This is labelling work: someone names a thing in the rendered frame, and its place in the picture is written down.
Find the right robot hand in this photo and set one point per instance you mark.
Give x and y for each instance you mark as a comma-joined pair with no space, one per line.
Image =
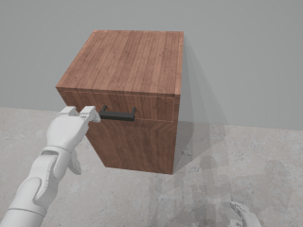
248,219

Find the drawer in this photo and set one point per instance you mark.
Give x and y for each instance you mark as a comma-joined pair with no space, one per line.
146,107

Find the left robot hand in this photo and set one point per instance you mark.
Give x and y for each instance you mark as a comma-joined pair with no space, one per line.
68,129

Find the left robot forearm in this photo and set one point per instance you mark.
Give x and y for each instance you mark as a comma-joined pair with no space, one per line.
38,190

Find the handle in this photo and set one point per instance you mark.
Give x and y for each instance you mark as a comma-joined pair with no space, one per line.
116,115

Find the cabinet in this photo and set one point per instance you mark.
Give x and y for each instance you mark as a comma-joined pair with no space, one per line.
130,62

